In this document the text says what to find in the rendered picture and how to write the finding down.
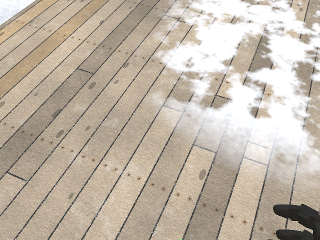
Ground robot right hand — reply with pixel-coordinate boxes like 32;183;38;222
268;204;320;240

